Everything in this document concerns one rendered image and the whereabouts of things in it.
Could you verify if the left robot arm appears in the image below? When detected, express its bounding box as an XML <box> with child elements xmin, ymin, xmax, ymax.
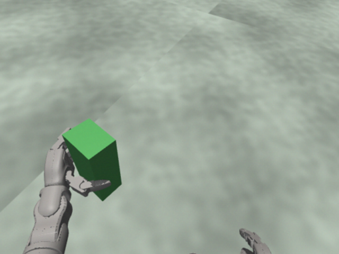
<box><xmin>23</xmin><ymin>185</ymin><xmax>73</xmax><ymax>254</ymax></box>

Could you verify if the left robot hand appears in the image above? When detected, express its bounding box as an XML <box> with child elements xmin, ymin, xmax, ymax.
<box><xmin>44</xmin><ymin>128</ymin><xmax>111</xmax><ymax>197</ymax></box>

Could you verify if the carton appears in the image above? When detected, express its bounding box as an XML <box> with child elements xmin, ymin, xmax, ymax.
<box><xmin>62</xmin><ymin>118</ymin><xmax>122</xmax><ymax>201</ymax></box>

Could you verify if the right robot hand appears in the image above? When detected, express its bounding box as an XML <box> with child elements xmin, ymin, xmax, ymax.
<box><xmin>239</xmin><ymin>228</ymin><xmax>271</xmax><ymax>254</ymax></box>

